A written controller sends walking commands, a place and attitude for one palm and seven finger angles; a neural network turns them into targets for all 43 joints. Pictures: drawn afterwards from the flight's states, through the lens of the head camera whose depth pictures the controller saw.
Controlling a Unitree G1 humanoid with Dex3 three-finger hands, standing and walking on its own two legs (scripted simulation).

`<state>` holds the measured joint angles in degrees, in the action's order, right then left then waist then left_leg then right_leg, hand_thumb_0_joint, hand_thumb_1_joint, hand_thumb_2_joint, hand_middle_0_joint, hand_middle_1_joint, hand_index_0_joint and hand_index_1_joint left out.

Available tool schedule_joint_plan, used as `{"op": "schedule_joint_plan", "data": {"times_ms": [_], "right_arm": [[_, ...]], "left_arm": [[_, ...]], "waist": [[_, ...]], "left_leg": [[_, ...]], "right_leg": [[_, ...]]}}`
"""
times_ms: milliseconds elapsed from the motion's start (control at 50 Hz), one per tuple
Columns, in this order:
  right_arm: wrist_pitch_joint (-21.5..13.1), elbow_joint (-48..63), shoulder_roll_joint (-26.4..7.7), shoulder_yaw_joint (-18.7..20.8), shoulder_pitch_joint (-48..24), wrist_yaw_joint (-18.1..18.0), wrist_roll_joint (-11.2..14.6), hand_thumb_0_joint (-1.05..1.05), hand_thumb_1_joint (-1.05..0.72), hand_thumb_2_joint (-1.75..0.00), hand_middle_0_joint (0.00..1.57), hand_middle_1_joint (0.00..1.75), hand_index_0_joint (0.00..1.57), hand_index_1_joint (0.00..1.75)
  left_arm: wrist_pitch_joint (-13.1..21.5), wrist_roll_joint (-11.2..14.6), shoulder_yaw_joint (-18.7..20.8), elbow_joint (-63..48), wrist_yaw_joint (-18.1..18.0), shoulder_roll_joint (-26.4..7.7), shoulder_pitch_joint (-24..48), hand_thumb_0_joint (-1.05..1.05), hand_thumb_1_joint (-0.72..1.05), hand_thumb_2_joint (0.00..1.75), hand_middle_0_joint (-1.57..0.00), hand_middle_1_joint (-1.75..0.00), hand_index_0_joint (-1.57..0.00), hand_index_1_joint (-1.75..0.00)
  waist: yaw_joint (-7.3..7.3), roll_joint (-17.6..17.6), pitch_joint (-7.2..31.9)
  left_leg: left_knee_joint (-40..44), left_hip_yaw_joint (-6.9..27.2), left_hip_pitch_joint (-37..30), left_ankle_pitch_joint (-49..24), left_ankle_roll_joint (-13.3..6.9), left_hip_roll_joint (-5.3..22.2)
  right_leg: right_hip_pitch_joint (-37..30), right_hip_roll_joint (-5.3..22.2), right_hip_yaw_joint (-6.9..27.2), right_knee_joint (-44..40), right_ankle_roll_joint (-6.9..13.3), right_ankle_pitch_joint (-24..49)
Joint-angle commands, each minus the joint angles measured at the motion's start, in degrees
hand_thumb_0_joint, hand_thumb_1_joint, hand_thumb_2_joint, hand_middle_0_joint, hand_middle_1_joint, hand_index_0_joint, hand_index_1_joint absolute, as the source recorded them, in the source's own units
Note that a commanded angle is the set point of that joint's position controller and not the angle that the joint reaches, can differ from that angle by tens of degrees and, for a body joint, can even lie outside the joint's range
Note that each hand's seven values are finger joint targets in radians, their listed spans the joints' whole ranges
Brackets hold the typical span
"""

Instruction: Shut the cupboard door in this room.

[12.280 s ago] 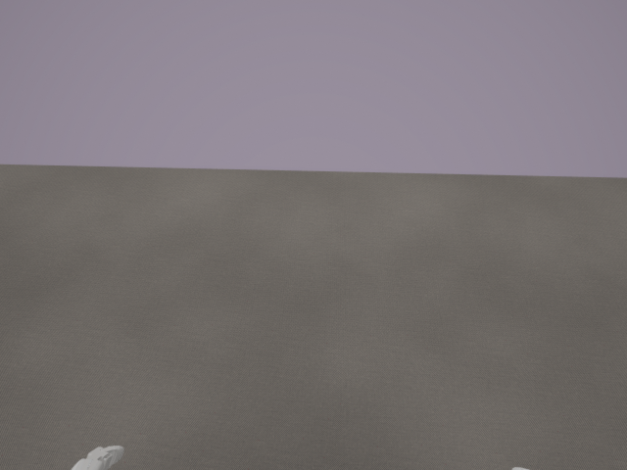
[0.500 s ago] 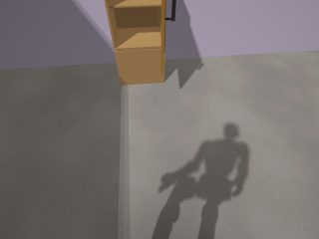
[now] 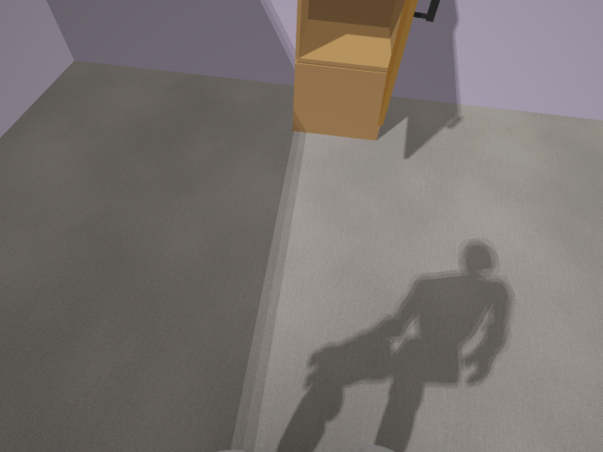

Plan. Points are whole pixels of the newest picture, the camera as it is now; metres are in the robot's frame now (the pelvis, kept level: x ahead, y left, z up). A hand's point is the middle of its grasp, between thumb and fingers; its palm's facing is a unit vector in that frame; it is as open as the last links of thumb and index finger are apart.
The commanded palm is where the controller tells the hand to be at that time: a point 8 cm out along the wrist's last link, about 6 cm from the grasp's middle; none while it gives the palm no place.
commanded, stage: stand and wait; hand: left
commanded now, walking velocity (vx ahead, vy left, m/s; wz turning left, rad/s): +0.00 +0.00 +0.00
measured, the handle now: out of the picture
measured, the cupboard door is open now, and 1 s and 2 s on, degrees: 83 83 83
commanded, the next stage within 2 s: turn or walk to find it in 0.24 s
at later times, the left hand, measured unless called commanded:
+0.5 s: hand out of the picture +0.00 +0.15 -0.14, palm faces +0.15 -0.96 -0.25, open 7.3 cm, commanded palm none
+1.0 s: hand out of the picture -0.03 +0.21 -0.15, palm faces +0.32 -0.91 -0.26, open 7.4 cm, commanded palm none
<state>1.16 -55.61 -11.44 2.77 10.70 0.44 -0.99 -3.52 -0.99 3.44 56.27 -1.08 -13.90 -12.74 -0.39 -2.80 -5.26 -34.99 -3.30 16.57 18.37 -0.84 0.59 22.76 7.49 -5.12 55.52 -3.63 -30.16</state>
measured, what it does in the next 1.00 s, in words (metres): steps on the spot, turning left: right foot, then left foot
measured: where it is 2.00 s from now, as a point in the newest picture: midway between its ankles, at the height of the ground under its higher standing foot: outside the picture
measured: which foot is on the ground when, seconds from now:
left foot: down 0.00-0.26, up 0.28-0.68, down 0.70-1.00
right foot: up 0.00-0.22, down 0.24-0.70, up 0.72-1.00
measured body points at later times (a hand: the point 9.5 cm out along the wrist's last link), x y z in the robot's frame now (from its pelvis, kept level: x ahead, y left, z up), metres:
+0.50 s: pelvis -0.02 -0.04 +0.02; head +0.01 -0.06 +0.46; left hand -0.01 +0.20 -0.13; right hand +0.05 -0.28 -0.15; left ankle -0.07 +0.11 -0.66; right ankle +0.00 -0.12 -0.73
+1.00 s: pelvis -0.05 -0.01 +0.01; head -0.03 -0.01 +0.46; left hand -0.05 +0.26 -0.13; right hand +0.08 -0.22 -0.14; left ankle -0.07 +0.10 -0.73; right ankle -0.03 -0.14 -0.69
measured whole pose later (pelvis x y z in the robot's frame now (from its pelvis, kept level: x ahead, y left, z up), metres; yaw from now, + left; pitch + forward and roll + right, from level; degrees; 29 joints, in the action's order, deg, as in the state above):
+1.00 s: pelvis -0.05 -0.01 +0.01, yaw +18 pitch +0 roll +0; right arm 1.7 -55.9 -10.8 2.6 10.5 0.4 -1.3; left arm -2.5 -0.7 2.9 54.6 -0.6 -13.0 -9.4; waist 0.7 0.3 -2.6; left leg -27.3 1.7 15.1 12.7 -0.8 -1.3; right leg 20.6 3.4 -2.1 46.2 -3.7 -25.8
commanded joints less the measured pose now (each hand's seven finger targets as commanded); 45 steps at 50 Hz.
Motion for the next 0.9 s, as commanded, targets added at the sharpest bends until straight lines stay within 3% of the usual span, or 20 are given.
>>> {"op": "schedule_joint_plan", "data": {"times_ms": [0,120,180,200,220,240,260,300,340,400,540,580,620,640,660,680,700,720,780,880], "right_arm": [[-1.3,2.5,-10.0,1.6,0.8,-1.8,-0.2,0.0,-0.9,-0.9,0.2,0.3,0.2,0.3],[-1.1,0.7,-9.2,1.6,0.7,-1.7,-0.4,0.0,-0.9,-0.9,0.2,0.3,0.2,0.3],[-0.9,0.0,-8.3,1.3,-0.8,-1.6,0.0,0.0,-0.9,-0.9,0.2,0.3,0.2,0.3],[-1.0,-0.3,-7.1,1.2,-0.1,-1.4,0.4,0.0,-0.9,-0.9,0.2,0.3,0.2,0.3],[-1.2,-0.4,-4.2,0.7,0.7,-1.3,0.9,0.0,-0.9,-0.9,0.2,0.3,0.2,0.3],[-0.8,0.4,-2.4,0.1,0.7,-0.9,1.1,0.0,-0.9,-0.9,0.2,0.3,0.2,0.3],[0.5,1.1,-4.0,0.6,-1.6,-1.1,0.5,0.0,-0.9,-0.9,0.2,0.3,0.2,0.3],[0.9,0.6,-5.0,1.3,-2.0,-1.0,0.2,0.0,-0.9,-0.9,0.2,0.3,0.2,0.3],[1.0,-0.9,-4.3,1.3,-0.1,-0.7,0.4,0.0,-0.9,-0.9,0.2,0.3,0.2,0.3],[1.4,-0.9,-4.3,1.5,0.3,-0.4,0.5,0.0,-0.9,-0.9,0.2,0.3,0.2,0.3],[0.8,1.0,-3.5,0.7,-3.0,-0.3,0.7,0.0,-0.9,-0.9,0.2,0.3,0.2,0.3],[0.7,0.5,-3.8,0.7,-1.0,-0.3,0.8,0.0,-0.9,-0.9,0.2,0.3,0.2,0.3],[0.3,0.1,-4.5,0.7,2.1,-0.4,0.6,0.0,-0.9,-0.9,0.2,0.3,0.2,0.3],[-0.2,-0.2,-6.1,1.1,4.0,-0.2,0.4,0.0,-0.9,-0.9,0.2,0.3,0.2,0.3],[-0.5,0.4,-10.9,2.1,4.7,-0.3,-0.2,0.0,-0.9,-0.9,0.2,0.3,0.2,0.3],[-0.2,0.8,-14.6,2.9,6.0,-0.6,-0.3,0.0,-0.9,-0.9,0.2,0.3,0.2,0.3],[-0.3,0.5,-14.2,2.9,5.7,-0.8,-0.4,0.0,-0.9,-0.9,0.2,0.3,0.2,0.3],[-0.3,0.8,-13.0,2.6,3.5,-1.2,-0.5,0.0,-0.9,-0.9,0.2,0.3,0.2,0.3],[-0.7,2.2,-10.8,1.8,-1.6,-1.5,-0.3,0.0,-0.9,-0.9,0.2,0.3,0.2,0.3],[-0.5,2.0,-11.5,2.6,2.0,-1.3,-0.4,0.0,-0.9,-0.9,0.2,0.3,0.2,0.3]], "left_arm": [[1.9,0.4,0.2,-3.7,0.3,-3.0,1.3,0.0,0.9,0.9,-0.2,-0.3,-0.2,-0.3],[2.1,0.4,-1.1,-1.6,0.1,-0.9,0.1,0.0,0.9,0.9,-0.2,-0.3,-0.2,-0.3],[2.9,0.2,-1.4,1.0,-0.2,-0.7,-5.5,0.0,0.9,0.9,-0.2,-0.3,-0.2,-0.3],[3.5,0.1,-1.4,1.8,-0.4,-2.0,-6.8,0.0,0.9,0.9,-0.2,-0.3,-0.2,-0.3],[4.2,-0.4,-1.2,1.8,-0.7,-4.5,-6.7,0.0,0.9,0.9,-0.2,-0.3,-0.2,-0.3],[4.3,-0.3,-0.9,1.1,-0.6,-7.8,-4.4,0.0,0.9,0.9,-0.2,-0.3,-0.2,-0.3],[4.5,-0.2,0.2,0.1,-0.5,-9.5,-4.2,0.0,0.9,0.9,-0.2,-0.3,-0.2,-0.3],[4.2,-0.3,0.0,-0.1,-0.7,-6.9,-2.8,0.0,0.9,0.9,-0.2,-0.3,-0.2,-0.3],[4.4,-0.2,0.1,-0.9,-0.7,-6.0,-2.1,0.0,0.9,0.9,-0.2,-0.3,-0.2,-0.3],[4.6,-0.3,0.5,-1.1,-1.0,-5.7,-2.7,0.0,0.9,0.9,-0.2,-0.3,-0.2,-0.3],[3.9,-0.9,1.8,-0.3,-0.9,-8.9,-5.3,0.0,0.9,0.9,-0.2,-0.3,-0.2,-0.3],[3.6,-0.7,1.8,-0.4,-0.8,-9.5,-4.1,0.0,0.9,0.9,-0.2,-0.3,-0.2,-0.3],[3.2,-0.3,1.9,-0.8,-0.8,-9.1,-2.3,0.0,0.9,0.9,-0.2,-0.3,-0.2,-0.3],[2.8,0.2,1.7,-1.2,-0.6,-8.0,-1.9,0.0,0.9,0.9,-0.2,-0.3,-0.2,-0.3],[2.2,0.6,1.3,-2.9,-0.3,-5.1,-2.3,0.0,0.9,0.9,-0.2,-0.3,-0.2,-0.3],[1.9,0.3,0.4,-5.1,0.0,-3.1,1.0,0.0,0.9,0.9,-0.2,-0.3,-0.2,-0.3],[1.3,-0.1,0.5,-5.5,-0.2,-4.0,3.5,0.0,0.9,0.9,-0.2,-0.3,-0.2,-0.3],[1.2,-0.2,0.8,-5.0,0.0,-4.0,5.2,0.0,0.9,0.9,-0.2,-0.3,-0.2,-0.3],[1.4,0.0,0.7,-3.2,0.5,-3.8,1.2,0.0,0.9,0.9,-0.2,-0.3,-0.2,-0.3],[1.8,0.4,0.2,-4.9,0.3,-3.0,3.6,0.0,0.9,0.9,-0.2,-0.3,-0.2,-0.3]], "waist": [[0.76,11.5,7.6],[1.1,10.9,6.3],[-1.21,9.1,6.6],[-1.47,5.5,6.3],[-0.77,-2.1,6.0],[0.29,-8.6,3.4],[-1.68,-17.4,1.1],[-0.75,-9.9,-2.1],[-0.04,-4.5,0.9],[-0.38,-4.6,3.8],[-2.86,-7.1,6.5],[-1.76,-7.6,7.7],[0.21,-6.3,7.6],[1.47,-0.9,8.2],[1.76,13.6,7.5],[3.16,19.2,5.1],[3.57,15.9,4.9],[2.71,15.6,2.3],[0.05,12.4,3.3],[2.01,10.3,5.9]], "left_leg": [[14.4,13.1,-9.5,-32.8,-8.8,14.2],[15.8,12.8,-8.5,-27.2,-8.7,13.6],[12.7,10.9,-5.2,-20.8,-6.0,11.3],[9.9,9.6,-2.6,-16.3,-3.5,8.9],[4.8,5.5,0.6,-8.8,-0.4,4.8],[2.7,2.6,3.5,2.6,1.6,0.2],[-4.7,3.8,4.0,10.7,1.8,0.1],[-15.7,5.6,6.5,10.4,1.2,0.4],[-22.0,5.2,8.0,7.8,1.9,0.1],[-24.2,4.4,8.9,6.7,3.1,0.7],[-9.3,0.6,5.4,9.4,3.3,0.7],[-4.8,-0.7,2.5,6.6,3.1,0.5],[5.1,-1.1,-4.2,-0.9,2.6,1.1],[11.7,1.5,-10.0,-6.1,1.7,3.1],[16.6,17.4,-13.3,-11.7,-3.1,14.1],[20.9,25.9,-9.3,-17.7,-9.2,22.4],[22.0,26.0,-4.3,-9.6,-10.7,22.0],[22.1,24.2,-2.0,-6.9,-10.0,18.9],[19.0,16.2,-4.3,-15.1,-8.2,13.4],[16.3,17.9,-8.7,-23.1,-9.2,13.1]], "right_leg": [[5.1,-1.3,3.3,5.0,-0.1,3.4],[-2.2,-3.4,2.0,-11.0,0.4,4.4],[-11.0,-4.1,0.6,-26.0,0.6,14.6],[-15.4,-3.0,2.1,-32.9,0.9,20.0],[-16.9,3.7,10.3,-36.6,3.0,23.3],[-13.9,10.8,16.4,-39.1,7.0,23.9],[-7.9,13.5,21.0,-43.6,10.6,18.9],[-6.1,13.4,19.4,-42.8,13.4,21.8],[-10.8,10.5,11.7,-38.8,12.4,33.1],[-14.2,10.8,7.7,-37.6,11.8,37.1],[-17.8,12.9,6.6,-34.3,12.9,39.7],[-17.1,12.8,5.1,-33.0,11.9,37.8],[-12.2,11.8,2.2,-29.4,8.8,31.7],[-7.1,9.8,-0.4,-24.4,5.8,25.6],[3.5,2.6,-4.6,-14.1,1.6,11.5],[7.6,-1.4,-3.3,-4.4,0.1,-4.1],[5.9,-0.8,1.1,1.6,0.7,-3.8],[7.5,-1.0,2.8,4.7,0.6,-0.5],[6.5,-1.7,3.1,4.2,0.0,5.4],[4.2,-3.6,3.0,-4.4,-0.5,3.8]]}}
